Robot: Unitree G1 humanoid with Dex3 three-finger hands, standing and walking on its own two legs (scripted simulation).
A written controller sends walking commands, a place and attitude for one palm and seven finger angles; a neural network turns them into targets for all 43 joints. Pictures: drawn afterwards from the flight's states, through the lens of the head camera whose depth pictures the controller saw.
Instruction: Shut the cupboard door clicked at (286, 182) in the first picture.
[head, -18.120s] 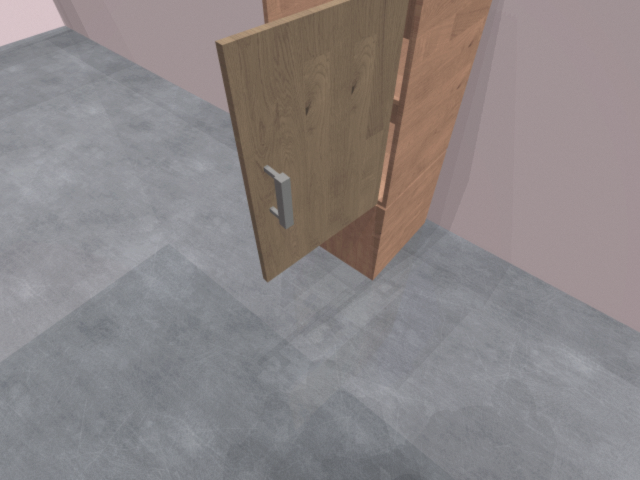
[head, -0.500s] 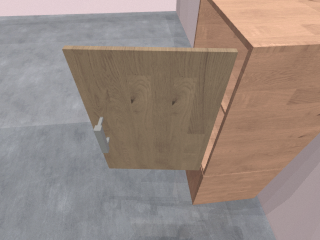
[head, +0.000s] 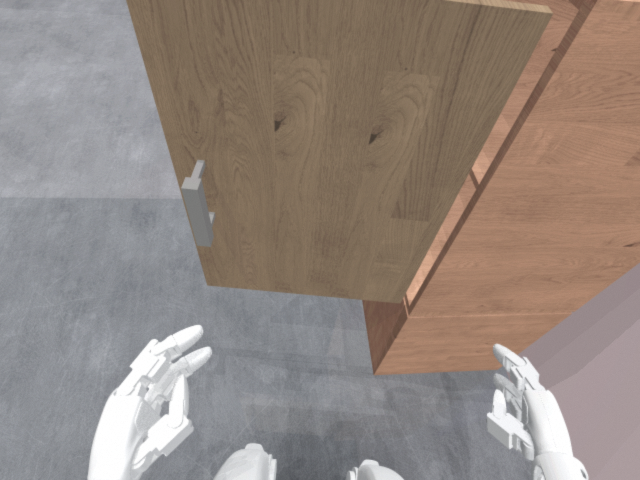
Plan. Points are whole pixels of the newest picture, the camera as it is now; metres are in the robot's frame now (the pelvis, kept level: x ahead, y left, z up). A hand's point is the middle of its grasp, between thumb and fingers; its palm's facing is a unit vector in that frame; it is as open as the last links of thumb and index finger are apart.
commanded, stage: raise the hand and make a fist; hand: left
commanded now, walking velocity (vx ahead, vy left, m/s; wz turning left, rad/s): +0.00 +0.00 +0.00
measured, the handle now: (202, 204) +0.48 +0.22 +0.03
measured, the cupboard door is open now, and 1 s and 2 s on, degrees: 83 83 83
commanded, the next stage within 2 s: bring the fist close to the handle in 1.54 s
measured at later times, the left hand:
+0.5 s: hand (157, 411) +0.19 +0.19 +0.02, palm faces +0.13 -0.99 -0.05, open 4.0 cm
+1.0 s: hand (151, 400) +0.20 +0.20 +0.01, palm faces +0.01 -1.00 -0.02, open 3.1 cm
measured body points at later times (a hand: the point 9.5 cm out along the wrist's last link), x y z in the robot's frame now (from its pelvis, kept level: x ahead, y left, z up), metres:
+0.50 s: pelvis -0.01 -0.01 -0.03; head +0.05 -0.01 +0.42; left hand +0.18 +0.24 +0.02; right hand +0.13 -0.25 -0.12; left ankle +0.03 +0.10 -0.66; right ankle +0.01 -0.10 -0.66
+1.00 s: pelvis -0.01 +0.02 -0.02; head +0.06 +0.04 +0.42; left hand +0.19 +0.26 +0.02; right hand +0.20 -0.19 -0.09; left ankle +0.03 +0.10 -0.66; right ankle +0.01 -0.10 -0.66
